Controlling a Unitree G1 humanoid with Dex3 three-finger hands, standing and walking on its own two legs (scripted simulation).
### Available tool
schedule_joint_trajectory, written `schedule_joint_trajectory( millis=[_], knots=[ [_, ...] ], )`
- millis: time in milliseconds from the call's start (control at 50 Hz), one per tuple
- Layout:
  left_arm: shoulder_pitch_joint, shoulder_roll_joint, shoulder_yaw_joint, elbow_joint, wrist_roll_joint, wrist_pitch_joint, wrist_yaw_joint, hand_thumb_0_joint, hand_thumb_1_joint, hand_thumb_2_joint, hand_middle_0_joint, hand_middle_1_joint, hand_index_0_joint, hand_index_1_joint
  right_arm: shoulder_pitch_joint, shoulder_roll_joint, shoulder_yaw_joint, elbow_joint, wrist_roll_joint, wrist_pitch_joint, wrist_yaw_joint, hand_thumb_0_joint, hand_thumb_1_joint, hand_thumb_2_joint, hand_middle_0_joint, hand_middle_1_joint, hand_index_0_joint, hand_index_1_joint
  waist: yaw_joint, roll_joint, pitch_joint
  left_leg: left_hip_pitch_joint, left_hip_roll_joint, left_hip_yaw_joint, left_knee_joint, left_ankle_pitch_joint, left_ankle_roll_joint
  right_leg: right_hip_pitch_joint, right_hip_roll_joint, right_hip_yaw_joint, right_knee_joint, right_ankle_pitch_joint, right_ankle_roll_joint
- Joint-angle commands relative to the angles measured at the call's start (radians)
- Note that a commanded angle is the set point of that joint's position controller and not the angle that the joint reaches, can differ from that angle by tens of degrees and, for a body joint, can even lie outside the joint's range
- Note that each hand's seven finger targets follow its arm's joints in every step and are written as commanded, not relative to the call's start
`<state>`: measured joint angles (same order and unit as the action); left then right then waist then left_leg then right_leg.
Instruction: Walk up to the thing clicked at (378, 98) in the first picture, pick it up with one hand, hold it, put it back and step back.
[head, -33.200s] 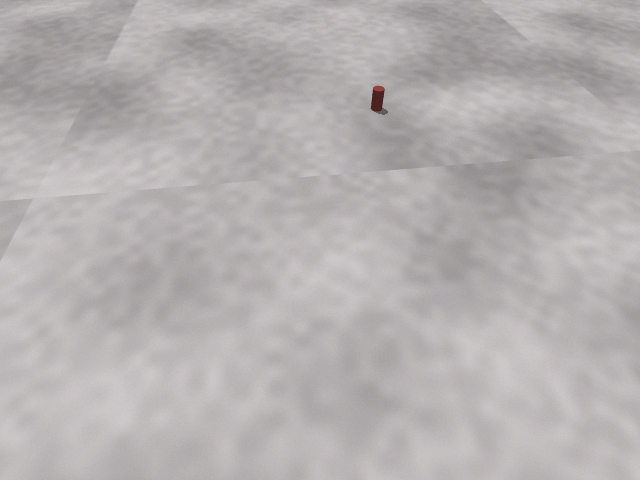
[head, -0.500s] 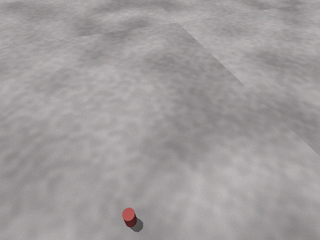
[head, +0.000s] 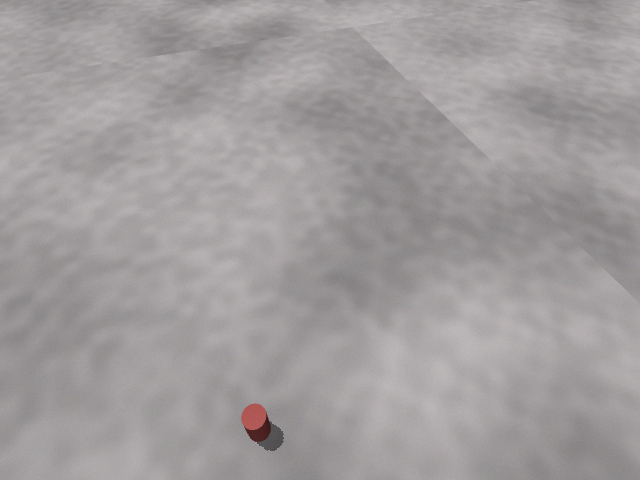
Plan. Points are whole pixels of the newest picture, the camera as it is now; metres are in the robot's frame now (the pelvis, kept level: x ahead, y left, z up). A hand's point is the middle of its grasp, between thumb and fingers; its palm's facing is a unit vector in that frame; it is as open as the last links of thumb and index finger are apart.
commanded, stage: step back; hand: left
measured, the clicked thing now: (256, 423) +0.38 +0.20 -0.71
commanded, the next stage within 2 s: none
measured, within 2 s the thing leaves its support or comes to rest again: neither
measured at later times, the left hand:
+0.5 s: hand out of the picture +0.06 +0.30 -0.18, palm faces -0.09 -0.93 -0.36, open 7.4 cm
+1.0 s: hand out of the picture -0.05 +0.32 -0.17, palm faces -0.01 -0.92 -0.38, open 7.4 cm
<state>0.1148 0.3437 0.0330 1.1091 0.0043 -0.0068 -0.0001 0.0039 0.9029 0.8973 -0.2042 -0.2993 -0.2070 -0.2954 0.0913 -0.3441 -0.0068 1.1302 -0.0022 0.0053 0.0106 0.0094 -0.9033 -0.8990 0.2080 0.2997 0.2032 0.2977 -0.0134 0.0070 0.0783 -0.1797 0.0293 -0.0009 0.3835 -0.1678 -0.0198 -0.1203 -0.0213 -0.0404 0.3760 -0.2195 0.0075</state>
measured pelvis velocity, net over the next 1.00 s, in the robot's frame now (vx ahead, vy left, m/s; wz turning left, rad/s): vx -0.19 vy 0.06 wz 0.00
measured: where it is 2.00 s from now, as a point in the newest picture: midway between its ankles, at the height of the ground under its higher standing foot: outside the picture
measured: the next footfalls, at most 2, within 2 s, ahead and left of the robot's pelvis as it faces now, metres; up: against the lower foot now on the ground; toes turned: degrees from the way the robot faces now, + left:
right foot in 0.62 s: -0.10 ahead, -0.09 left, +0.00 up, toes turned -1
left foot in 0.94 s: -0.14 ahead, +0.16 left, +0.00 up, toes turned -3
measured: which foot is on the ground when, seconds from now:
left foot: down 0.00-0.66, up 0.68-0.92, down 0.94-1.00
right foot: down 0.00-0.22, up 0.24-0.60, down 0.62-0.96, up 0.98-1.00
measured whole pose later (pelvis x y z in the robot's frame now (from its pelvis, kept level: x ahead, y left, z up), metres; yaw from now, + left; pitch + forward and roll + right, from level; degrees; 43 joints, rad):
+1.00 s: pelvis -0.19 +0.06 -0.03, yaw +0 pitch -2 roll +1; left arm 0.09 0.40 0.07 0.78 0.02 0.06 0.02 0.00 0.90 0.90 -0.20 -0.30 -0.21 -0.30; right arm 0.15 -0.38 -0.04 0.89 -0.02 0.02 0.00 0.01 -0.90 -0.90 0.21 0.30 0.20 0.30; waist 0.00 -0.06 0.20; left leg -0.27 -0.06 -0.02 0.66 -0.34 0.03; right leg -0.40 -0.02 0.08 0.80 -0.41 0.00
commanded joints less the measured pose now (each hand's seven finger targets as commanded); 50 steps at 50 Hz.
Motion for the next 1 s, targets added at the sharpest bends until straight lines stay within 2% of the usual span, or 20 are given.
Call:
schedule_joint_trajectory(
  millis=[0, 100, 140, 180, 220, 300, 400, 500, 600, 620, 640, 660, 740, 820, 880, 900, 920, 940, 960, 980],
  knots=[
    [-0.024, 0.277, 0.083, -0.115, -0.009, -0.003, 0.022, 0.0, 0.9, 0.9, -0.2, -0.3, -0.2, -0.3, -0.005, -0.226, -0.065, -0.108, 0.009, 0.006, -0.014, 0.0, -0.9, -0.9, 0.2, 0.3, 0.2, 0.3, -0.005, -0.061, -0.126, -0.008, 0.017, -0.039, 0.204, 0.226, 0.054, -0.037, -0.167, 0.153, 0.008, 0.389, -0.126],
    [-0.141, 0.305, 0.091, -0.226, 0.021, 0.015, 0.027, 0.0, 0.9, 0.9, -0.2, -0.3, -0.2, -0.3, 0.08, -0.212, -0.083, -0.154, -0.002, 0.038, -0.004, 0.0, -0.9, -0.9, 0.2, 0.3, 0.2, 0.3, -0.031, -0.21, -0.121, -0.07, -0.054, -0.051, 0.484, -0.321, 0.069, -0.176, -0.327, 0.243, 0.057, 0.4, -0.259],
    [-0.151, 0.279, 0.081, -0.246, 0.018, 0.021, 0.028, 0.0, 0.9, 0.9, -0.2, -0.3, -0.2, -0.3, 0.104, -0.22, -0.088, -0.163, 0.001, 0.029, -0.005, 0.0, -0.9, -0.9, 0.2, 0.3, 0.2, 0.3, -0.035, -0.182, -0.118, -0.084, -0.044, -0.038, 0.358, -0.191, 0.071, -0.14, -0.263, 0.184, 0.146, 0.41, -0.206],
    [-0.12, 0.241, 0.072, -0.268, 0.004, 0.036, 0.025, 0.0, 0.9, 0.9, -0.2, -0.3, -0.2, -0.3, 0.11, -0.266, -0.098, -0.177, -0.014, 0.012, -0.013, 0.0, -0.9, -0.9, 0.2, 0.3, 0.2, 0.3, -0.025, 0.006, -0.13, -0.048, 0.082, -0.155, 0.105, 0.356, 0.1, -0.143, -0.094, 0.088, 0.364, 0.235, -0.092],
    [-0.081, 0.196, 0.067, -0.278, -0.002, 0.05, 0.039, 0.0, 0.9, 0.9, -0.2, -0.3, -0.2, -0.3, 0.114, -0.379, -0.124, -0.204, -0.022, -0.002, -0.017, 0.0, -0.9, -0.9, 0.2, 0.3, 0.2, 0.3, -0.029, 0.19, -0.141, 0.058, 0.288, -0.44, 0.027, 0.684, 0.227, -0.334, 0.123, 0.165, 0.623, -0.428, -0.044],
    [-0.007, 0.219, 0.068, -0.252, -0.01, 0.055, 0.047, 0.0, 0.9, 0.9, -0.2, -0.3, -0.2, -0.3, -0.01, -0.283, -0.109, -0.262, -0.031, 0.0, -0.042, 0.0, -0.9, -0.9, 0.2, 0.3, 0.2, 0.3, 0.037, 0.129, -0.149, 0.091, 0.202, -0.262, 0.081, 0.541, 0.216, -0.39, 0.102, 0.254, 0.822, -0.317, -0.04],
    [-0.012, 0.218, 0.079, -0.286, 0.004, 0.047, 0.036, 0.0, 0.9, 0.9, -0.2, -0.3, -0.2, -0.3, 0.07, -0.269, -0.111, -0.293, -0.025, -0.002, -0.048, 0.0, -0.9, -0.9, 0.2, 0.3, 0.2, 0.3, -0.017, 0.096, -0.137, 0.159, 0.223, -0.258, 0.105, 0.539, 0.276, -0.38, 0.091, 0.203, 0.727, -0.316, 0.015],
    [0.014, 0.212, 0.087, -0.308, 0.008, 0.035, 0.027, 0.0, 0.9, 0.9, -0.2, -0.3, -0.2, -0.3, 0.076, -0.289, -0.114, -0.322, -0.024, 0.004, -0.044, 0.0, -0.9, -0.9, 0.2, 0.3, 0.2, 0.3, -0.031, 0.14, -0.17, 0.153, 0.219, -0.247, 0.121, 0.44, 0.262, -0.282, 0.053, 0.129, 0.463, -0.278, 0.006],
    [0.143, 0.225, 0.101, -0.266, 0.029, 0.017, 0.019, 0.0, 0.9, 0.9, -0.2, -0.3, -0.2, -0.3, 0.021, -0.27, -0.103, -0.334, -0.002, 0.017, -0.034, 0.0, -0.9, -0.9, 0.2, 0.3, 0.2, 0.3, 0.025, 0.07, -0.195, -0.118, 0.14, -0.189, 0.199, 0.153, 0.131, 0.023, -0.008, 0.133, 0.089, 0.051, -0.065],
    [0.122, 0.288, 0.12, -0.283, 0.037, 0.014, 0.016, 0.0, 0.9, 0.9, -0.2, -0.3, -0.2, -0.3, 0.031, -0.239, -0.092, -0.34, 0.006, 0.017, -0.031, 0.0, -0.9, -0.9, 0.2, 0.3, 0.2, 0.3, 0.013, -0.089, -0.167, -0.275, 0.032, -0.131, 0.32, -0.047, 0.068, 0.054, -0.156, 0.35, 0.048, 0.121, -0.137],
    [0.065, 0.369, 0.134, -0.311, 0.022, 0.018, 0.014, 0.0, 0.9, 0.9, -0.2, -0.3, -0.2, -0.3, -0.024, -0.218, -0.092, -0.348, 0.004, 0.02, -0.038, 0.0, -0.9, -0.9, 0.2, 0.3, 0.2, 0.3, 0.054, -0.278, -0.1, -0.287, -0.126, -0.024, 0.54, -0.362, 0.027, -0.11, -0.348, 0.543, -0.037, 0.198, -0.309],
    [0.019, 0.356, 0.129, -0.35, 0.033, 0.011, 0.018, 0.0, 0.9, 0.9, -0.2, -0.3, -0.2, -0.3, -0.021, -0.243, -0.1, -0.333, -0.005, 0.026, -0.041, 0.0, -0.9, -0.9, 0.2, 0.3, 0.2, 0.3, 0.047, -0.242, -0.05, -0.257, -0.124, -0.123, 0.729, -0.459, 0.015, -0.212, -0.395, 0.596, -0.04, 0.281, -0.348],
    [-0.08, 0.268, 0.112, -0.388, 0.028, 0.01, 0.032, 0.0, 0.9, 0.9, -0.2, -0.3, -0.2, -0.3, 0.1, -0.234, -0.085, -0.302, 0.013, 0.015, -0.04, 0.0, -0.9, -0.9, 0.2, 0.3, 0.2, 0.3, -0.014, -0.15, -0.081, -0.275, -0.145, -0.145, 0.802, -0.329, 0.012, -0.107, -0.214, 0.271, 0.078, 0.47, -0.237],
    [0.02, 0.249, 0.101, -0.392, 0.03, 0.021, 0.035, 0.0, 0.9, 0.9, -0.2, -0.3, -0.2, -0.3, 0.076, -0.221, -0.08, -0.324, 0.001, 0.007, -0.044, 0.0, -0.9, -0.9, 0.2, 0.3, 0.2, 0.3, 0.051, -0.18, -0.114, -0.293, -0.094, -0.074, 0.497, -0.364, 0.004, 0.084, -0.206, 0.249, 0.166, 0.551, -0.229],
    [0.015, 0.271, 0.096, -0.405, 0.013, 0.038, 0.027, 0.0, 0.9, 0.9, -0.2, -0.3, -0.2, -0.3, 0.127, -0.205, -0.088, -0.304, -0.013, -0.003, -0.039, 0.0, -0.9, -0.9, 0.2, 0.3, 0.2, 0.3, 0.016, -0.192, -0.133, -0.133, -0.069, -0.002, 0.15, -0.186, 0.025, 0.035, -0.175, 0.227, 0.256, 0.5, -0.185],
    [-0.001, 0.269, 0.092, -0.415, 0.007, 0.045, 0.024, 0.0, 0.9, 0.9, -0.2, -0.3, -0.2, -0.3, 0.162, -0.211, -0.097, -0.292, -0.018, -0.008, -0.037, 0.0, -0.9, -0.9, 0.2, 0.3, 0.2, 0.3, -0.009, -0.153, -0.143, -0.049, -0.066, 0.01, 0.013, -0.009, 0.028, -0.015, -0.156, 0.213, 0.296, 0.429, -0.152],
    [0.019, 0.231, 0.081, -0.424, 0.004, 0.051, 0.021, 0.0, 0.9, 0.9, -0.2, -0.3, -0.2, -0.3, 0.149, -0.258, -0.112, -0.3, -0.032, -0.014, -0.038, 0.0, -0.9, -0.9, 0.2, 0.3, 0.2, 0.3, 0.007, -0.055, -0.15, 0.035, 0.038, -0.144, 0.006, 0.148, 0.055, -0.142, -0.093, 0.199, 0.356, 0.24, -0.096],
    [0.017, 0.187, 0.073, -0.439, -0.003, 0.05, 0.022, 0.0, 0.9, 0.9, -0.2, -0.3, -0.2, -0.3, 0.106, -0.372, -0.134, -0.322, -0.041, -0.014, -0.031, 0.0, -0.9, -0.9, 0.2, 0.3, 0.2, 0.3, 0.006, 0.207, -0.14, 0.071, 0.261, -0.439, -0.025, 0.315, 0.164, -0.342, 0.091, 0.116, 0.512, -0.163, -0.043],
    [-0.047, 0.232, 0.094, -0.43, 0.007, 0.051, 0.041, 0.0, 0.9, 0.9, -0.2, -0.3, -0.2, -0.3, 0.119, -0.425, -0.145, -0.329, -0.032, -0.014, -0.026, 0.0, -0.9, -0.9, 0.2, 0.3, 0.2, 0.3, -0.061, 0.245, -0.135, -0.037, 0.367, -0.555, -0.041, 0.394, 0.295, -0.308, 0.128, 0.197, 0.688, -0.466, -0.031],
    [-0.054, 0.247, 0.097, -0.412, 0.014, 0.054, 0.045, 0.0, 0.9, 0.9, -0.2, -0.3, -0.2, -0.3, 0.108, -0.377, -0.139, -0.318, -0.032, -0.016, -0.03, 0.0, -0.9, -0.9, 0.2, 0.3, 0.2, 0.3, -0.043, 0.135, -0.12, -0.045, 0.332, -0.476, -0.013, 0.384, 0.277, -0.319, 0.125, 0.267, 0.798, -0.436, -0.038]
  ],
)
